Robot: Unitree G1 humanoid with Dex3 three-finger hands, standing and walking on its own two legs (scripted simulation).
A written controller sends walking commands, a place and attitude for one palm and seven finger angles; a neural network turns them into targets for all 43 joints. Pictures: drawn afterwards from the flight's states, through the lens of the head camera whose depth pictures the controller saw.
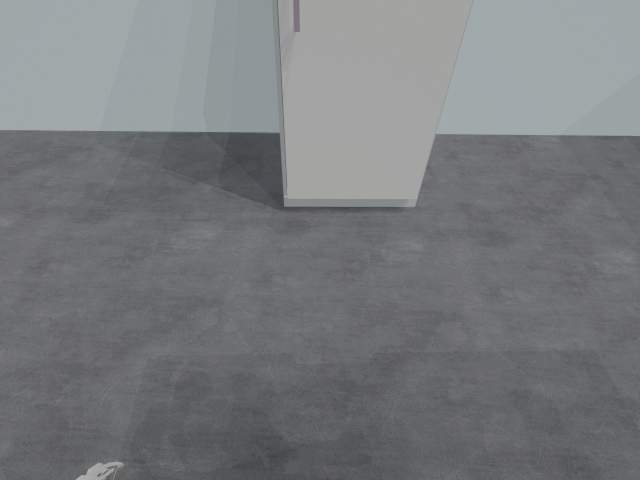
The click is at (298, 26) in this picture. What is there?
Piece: fridge door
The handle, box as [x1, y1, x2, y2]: [293, 0, 299, 31]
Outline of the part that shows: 293,0 294,31 299,31 298,0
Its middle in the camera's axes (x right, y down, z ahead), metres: -0.07 -0.71 +1.07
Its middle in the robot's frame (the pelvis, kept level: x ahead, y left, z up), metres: +1.29 +0.14 +0.16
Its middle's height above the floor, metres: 0.93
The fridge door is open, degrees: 0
